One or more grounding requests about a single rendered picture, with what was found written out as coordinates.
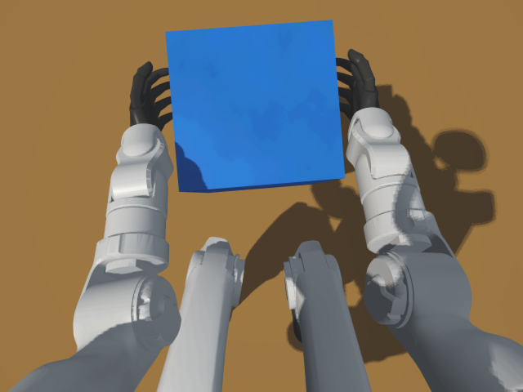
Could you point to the right robot thigh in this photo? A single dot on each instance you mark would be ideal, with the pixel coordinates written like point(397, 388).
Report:
point(332, 357)

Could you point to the robot right hand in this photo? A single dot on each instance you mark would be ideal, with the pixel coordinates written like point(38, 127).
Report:
point(363, 93)

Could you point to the robot left forearm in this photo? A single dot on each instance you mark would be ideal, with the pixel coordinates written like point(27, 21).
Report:
point(137, 210)

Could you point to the robot thigh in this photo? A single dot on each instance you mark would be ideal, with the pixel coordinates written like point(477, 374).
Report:
point(332, 357)
point(195, 360)

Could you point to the carton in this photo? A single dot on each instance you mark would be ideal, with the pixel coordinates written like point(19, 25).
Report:
point(255, 107)

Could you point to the robot left upper arm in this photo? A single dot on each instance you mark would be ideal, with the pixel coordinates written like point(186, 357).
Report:
point(120, 327)

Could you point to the robot left hand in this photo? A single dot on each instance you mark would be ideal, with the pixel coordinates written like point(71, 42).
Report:
point(143, 108)

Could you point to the left robot thigh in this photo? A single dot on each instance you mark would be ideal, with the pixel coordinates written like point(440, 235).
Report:
point(195, 360)

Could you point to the robot right forearm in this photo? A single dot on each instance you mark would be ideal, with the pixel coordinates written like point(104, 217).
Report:
point(396, 218)

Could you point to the robot right upper arm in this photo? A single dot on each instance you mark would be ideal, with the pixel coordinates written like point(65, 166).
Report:
point(424, 299)

